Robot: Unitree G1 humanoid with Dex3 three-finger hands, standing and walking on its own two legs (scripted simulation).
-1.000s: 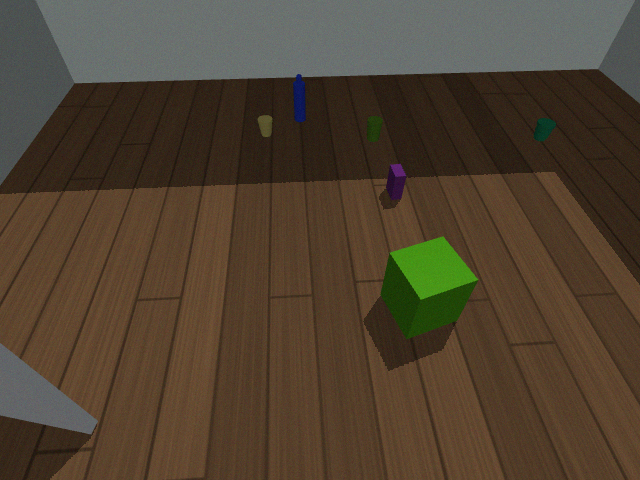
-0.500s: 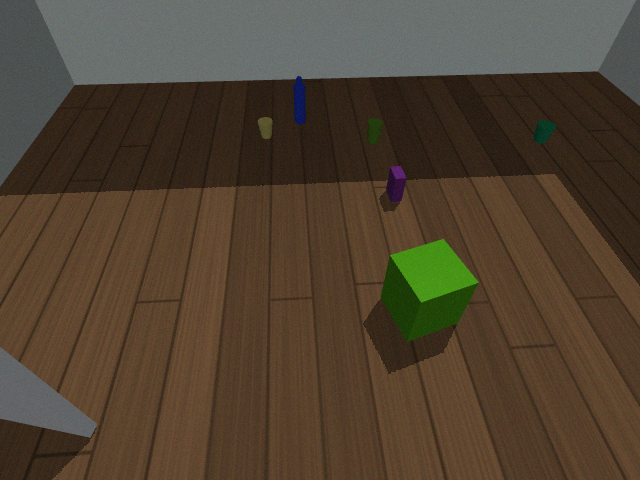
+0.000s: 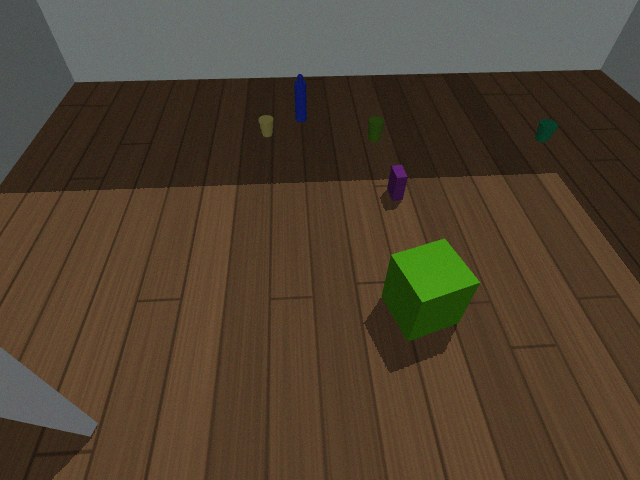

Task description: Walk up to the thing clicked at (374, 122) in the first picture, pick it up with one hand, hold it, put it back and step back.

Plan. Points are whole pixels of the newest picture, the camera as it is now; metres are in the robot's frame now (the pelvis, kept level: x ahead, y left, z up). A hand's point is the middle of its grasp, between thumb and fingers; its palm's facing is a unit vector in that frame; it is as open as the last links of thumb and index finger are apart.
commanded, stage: stand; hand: left
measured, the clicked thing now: (375, 129) +1.94 -0.36 -0.72
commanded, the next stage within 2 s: walk up in 0.12 s
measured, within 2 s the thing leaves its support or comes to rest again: neither
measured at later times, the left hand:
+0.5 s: hand (144, 417) +0.26 +0.26 -0.12, palm faces -0.24 -0.80 -0.56, open 7.4 cm
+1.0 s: hand (238, 230) +0.66 +0.17 -0.16, palm faces -0.59 -0.62 -0.51, open 7.4 cm
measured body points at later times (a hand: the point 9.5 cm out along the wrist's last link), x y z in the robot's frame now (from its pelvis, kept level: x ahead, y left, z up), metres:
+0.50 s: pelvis +0.09 -0.04 -0.04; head +0.06 -0.09 +0.40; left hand +0.27 +0.30 -0.09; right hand +0.09 -0.41 -0.16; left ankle +0.01 +0.11 -0.73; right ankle +0.07 -0.18 -0.75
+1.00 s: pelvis +0.39 -0.02 -0.03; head +0.42 -0.04 +0.42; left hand +0.69 +0.20 -0.13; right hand +0.26 -0.35 -0.12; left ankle +0.52 +0.02 -0.75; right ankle +0.26 -0.11 -0.67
